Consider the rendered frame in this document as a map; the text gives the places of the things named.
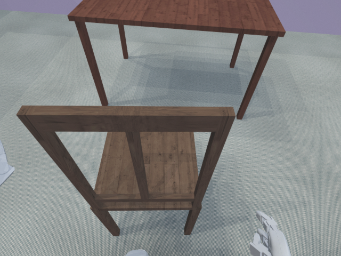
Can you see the chair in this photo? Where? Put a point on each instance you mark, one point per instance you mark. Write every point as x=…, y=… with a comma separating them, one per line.
x=149, y=158

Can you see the left robot hand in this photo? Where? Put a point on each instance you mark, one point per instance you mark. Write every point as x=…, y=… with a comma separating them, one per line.
x=5, y=169

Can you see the table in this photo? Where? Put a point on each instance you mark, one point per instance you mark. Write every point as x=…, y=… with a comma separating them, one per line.
x=252, y=17

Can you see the right robot hand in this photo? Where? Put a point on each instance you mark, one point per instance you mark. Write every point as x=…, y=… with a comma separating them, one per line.
x=275, y=243

